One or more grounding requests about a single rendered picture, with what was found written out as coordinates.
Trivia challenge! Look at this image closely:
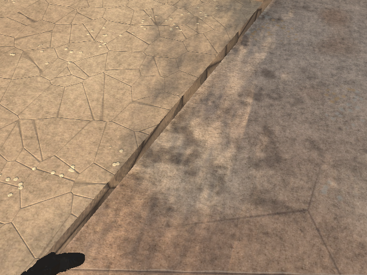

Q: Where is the robot left hand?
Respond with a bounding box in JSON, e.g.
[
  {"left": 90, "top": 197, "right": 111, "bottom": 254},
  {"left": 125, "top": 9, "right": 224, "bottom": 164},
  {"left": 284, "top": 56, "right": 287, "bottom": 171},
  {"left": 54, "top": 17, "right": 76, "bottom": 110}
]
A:
[{"left": 21, "top": 252, "right": 85, "bottom": 275}]

